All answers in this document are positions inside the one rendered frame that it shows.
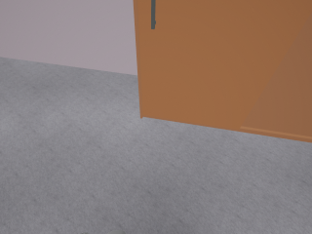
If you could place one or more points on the wardrobe door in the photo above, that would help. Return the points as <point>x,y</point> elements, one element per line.
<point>285,105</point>
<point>208,61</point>

